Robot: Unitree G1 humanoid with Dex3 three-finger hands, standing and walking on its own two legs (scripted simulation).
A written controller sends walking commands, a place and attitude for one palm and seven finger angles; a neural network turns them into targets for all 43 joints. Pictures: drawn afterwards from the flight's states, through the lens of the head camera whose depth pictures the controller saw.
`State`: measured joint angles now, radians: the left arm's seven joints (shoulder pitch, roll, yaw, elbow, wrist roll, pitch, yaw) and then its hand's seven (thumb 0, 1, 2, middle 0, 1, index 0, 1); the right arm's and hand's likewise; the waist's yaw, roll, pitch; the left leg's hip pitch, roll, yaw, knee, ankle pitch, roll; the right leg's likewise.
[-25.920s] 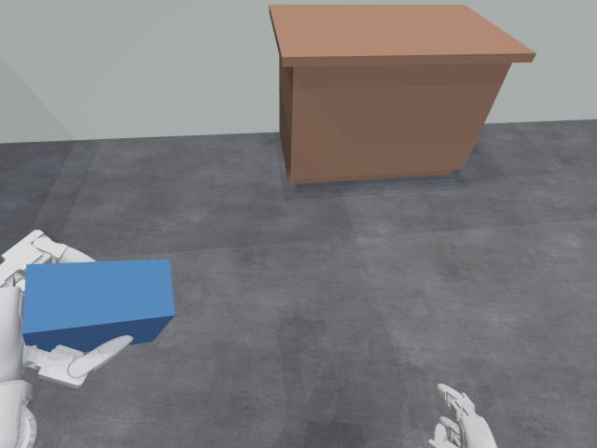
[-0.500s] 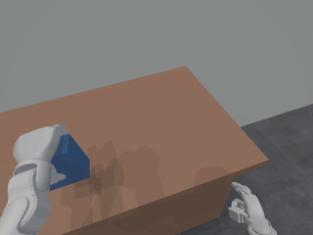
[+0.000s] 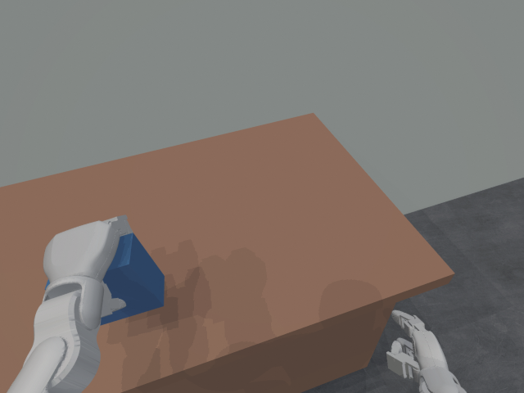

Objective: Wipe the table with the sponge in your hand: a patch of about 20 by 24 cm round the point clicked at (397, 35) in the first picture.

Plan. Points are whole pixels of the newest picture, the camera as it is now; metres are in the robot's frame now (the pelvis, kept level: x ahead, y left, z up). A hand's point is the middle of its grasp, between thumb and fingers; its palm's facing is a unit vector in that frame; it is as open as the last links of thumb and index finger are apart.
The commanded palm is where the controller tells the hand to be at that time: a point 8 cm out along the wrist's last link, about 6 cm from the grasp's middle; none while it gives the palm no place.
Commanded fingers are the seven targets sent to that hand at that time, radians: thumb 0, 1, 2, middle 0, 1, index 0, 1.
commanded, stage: move the sponge above the wiping area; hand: left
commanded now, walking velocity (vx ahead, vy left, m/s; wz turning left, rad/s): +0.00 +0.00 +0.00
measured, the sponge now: (118, 288) +0.23 +0.28 +0.05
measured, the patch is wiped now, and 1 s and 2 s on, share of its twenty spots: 0.00 0.00 0.00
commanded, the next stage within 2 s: lower the sponge onto the table in 1.92 s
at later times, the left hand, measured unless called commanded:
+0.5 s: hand (124, 267) +0.25 +0.26 +0.08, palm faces +0.02 -0.10 -0.99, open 10.1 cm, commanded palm +0.21 +0.26 +0.15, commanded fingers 0.00 0.10 1.30 -1.20 -1.60 -1.20 -1.60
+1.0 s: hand (124, 265) +0.26 +0.28 +0.07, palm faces +0.00 -0.10 -1.00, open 10.1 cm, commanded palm +0.23 +0.27 +0.13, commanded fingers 0.00 0.10 1.30 -1.20 -1.60 -1.20 -1.60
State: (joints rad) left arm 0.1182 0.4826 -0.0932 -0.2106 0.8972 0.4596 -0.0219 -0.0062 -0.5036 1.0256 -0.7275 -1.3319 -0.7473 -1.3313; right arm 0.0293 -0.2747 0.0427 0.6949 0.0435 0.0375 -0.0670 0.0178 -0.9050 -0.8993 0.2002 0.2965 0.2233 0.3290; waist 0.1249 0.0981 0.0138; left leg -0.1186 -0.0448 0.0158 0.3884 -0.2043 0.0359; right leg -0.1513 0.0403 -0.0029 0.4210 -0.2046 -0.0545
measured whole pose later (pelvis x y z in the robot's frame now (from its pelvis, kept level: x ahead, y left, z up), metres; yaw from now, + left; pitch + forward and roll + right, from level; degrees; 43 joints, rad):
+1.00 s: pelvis +0.01 -0.01 +0.00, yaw +0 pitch -3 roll +1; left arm 0.03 0.44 -0.12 0.01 0.93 0.45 0.05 -0.01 -0.50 1.03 -0.73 -1.33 -0.75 -1.33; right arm 0.03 -0.26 0.06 0.71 0.05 0.03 -0.06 0.02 -0.91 -0.90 0.20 0.30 0.27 0.36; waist 0.11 0.08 0.00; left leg -0.12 -0.03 0.01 0.38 -0.21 0.02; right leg -0.15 0.06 0.00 0.40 -0.20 -0.07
